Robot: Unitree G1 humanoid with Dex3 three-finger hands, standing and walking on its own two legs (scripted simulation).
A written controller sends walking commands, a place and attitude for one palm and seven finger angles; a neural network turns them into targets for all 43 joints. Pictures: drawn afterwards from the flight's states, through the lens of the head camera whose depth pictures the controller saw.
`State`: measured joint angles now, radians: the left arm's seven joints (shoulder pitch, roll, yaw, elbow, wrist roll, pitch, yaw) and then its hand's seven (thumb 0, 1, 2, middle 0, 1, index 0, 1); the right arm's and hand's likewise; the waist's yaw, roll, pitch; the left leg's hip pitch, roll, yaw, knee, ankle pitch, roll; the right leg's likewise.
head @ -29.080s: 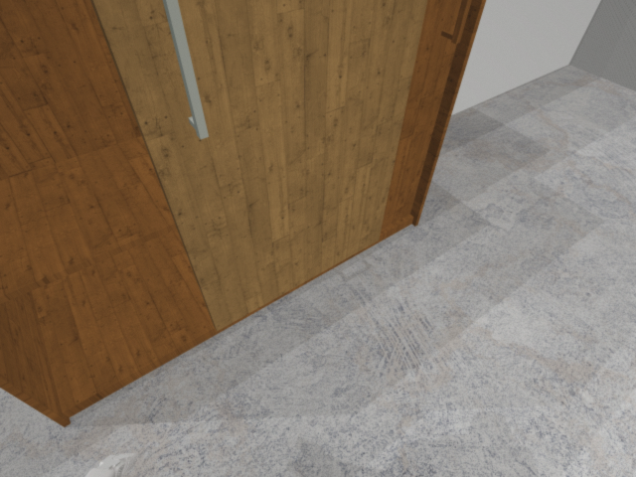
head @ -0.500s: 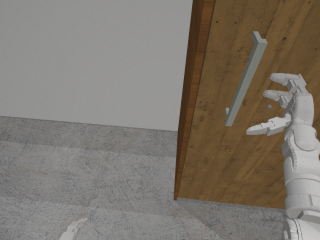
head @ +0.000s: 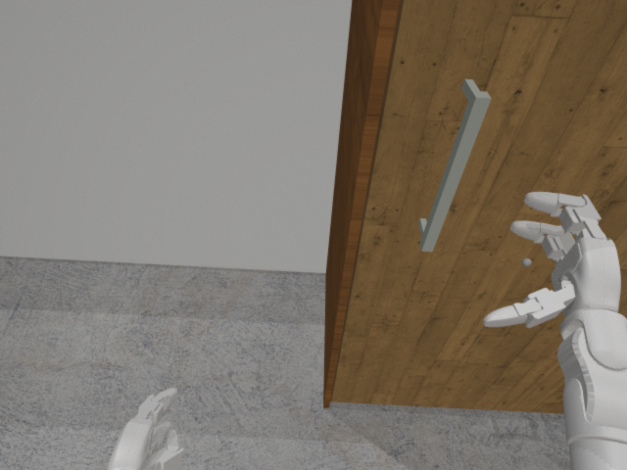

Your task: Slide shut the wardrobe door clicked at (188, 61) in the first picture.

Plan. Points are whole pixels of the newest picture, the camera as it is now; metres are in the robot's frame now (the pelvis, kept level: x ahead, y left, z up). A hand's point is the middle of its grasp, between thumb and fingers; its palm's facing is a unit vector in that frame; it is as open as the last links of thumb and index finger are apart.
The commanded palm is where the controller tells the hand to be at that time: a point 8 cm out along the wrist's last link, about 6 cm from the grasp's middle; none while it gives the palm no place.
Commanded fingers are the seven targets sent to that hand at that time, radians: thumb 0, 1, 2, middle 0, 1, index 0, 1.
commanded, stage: slip the hand off the handle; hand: right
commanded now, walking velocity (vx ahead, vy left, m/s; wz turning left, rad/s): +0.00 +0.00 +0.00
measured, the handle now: (445, 175) +0.46 -0.17 +0.17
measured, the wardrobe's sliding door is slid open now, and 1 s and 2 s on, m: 0.00 0.00 0.00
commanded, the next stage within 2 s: draw the hand back to the body in 0.26 s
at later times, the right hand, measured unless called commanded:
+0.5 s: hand (525, 288) +0.28 -0.22 +0.15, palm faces +0.06 +1.00 -0.05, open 14.7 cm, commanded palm +0.24 -0.27 +0.17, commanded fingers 0.00 0.55 -0.20 0.25 1.15 0.25 1.15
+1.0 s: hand (585, 329) +0.22 -0.25 +0.17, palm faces +0.29 +0.94 -0.20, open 14.2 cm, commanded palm +0.18 -0.28 +0.17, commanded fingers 0.00 0.12 -0.41 0.23 0.89 0.23 0.89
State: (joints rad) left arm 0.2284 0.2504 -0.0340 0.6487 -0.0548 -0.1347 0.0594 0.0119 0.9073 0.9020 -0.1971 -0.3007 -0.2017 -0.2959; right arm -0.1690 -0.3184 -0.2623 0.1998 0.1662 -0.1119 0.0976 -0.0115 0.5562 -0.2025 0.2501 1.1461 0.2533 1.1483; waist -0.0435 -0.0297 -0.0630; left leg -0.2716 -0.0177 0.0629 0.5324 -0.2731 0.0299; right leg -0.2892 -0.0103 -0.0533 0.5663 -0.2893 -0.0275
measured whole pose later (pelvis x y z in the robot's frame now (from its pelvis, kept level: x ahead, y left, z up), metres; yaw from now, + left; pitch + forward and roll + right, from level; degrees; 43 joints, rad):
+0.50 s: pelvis -0.01 +0.01 +0.00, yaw -1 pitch -2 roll +1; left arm 0.21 0.26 -0.08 0.68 -0.08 -0.21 0.11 0.01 0.91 0.90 -0.20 -0.30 -0.20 -0.30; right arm -0.10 -0.34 -0.27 0.13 0.30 0.07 0.28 -0.01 0.56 -0.20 0.25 1.15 0.25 1.15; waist -0.05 -0.05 -0.05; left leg -0.22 -0.02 0.08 0.51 -0.27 0.04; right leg -0.24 -0.01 -0.03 0.55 -0.27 -0.02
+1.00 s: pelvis -0.01 +0.00 +0.00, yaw -1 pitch -4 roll +1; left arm 0.18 0.24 -0.06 0.64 -0.03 -0.25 0.07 0.01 0.91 0.90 -0.20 -0.30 -0.20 -0.30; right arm 0.17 -0.35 -0.28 -0.23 0.18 0.03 0.07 -0.01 0.42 -0.27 0.25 1.07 0.25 1.07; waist -0.07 -0.04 -0.02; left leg -0.16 -0.01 0.09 0.49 -0.26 0.03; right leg -0.20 0.00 -0.03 0.54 -0.27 -0.03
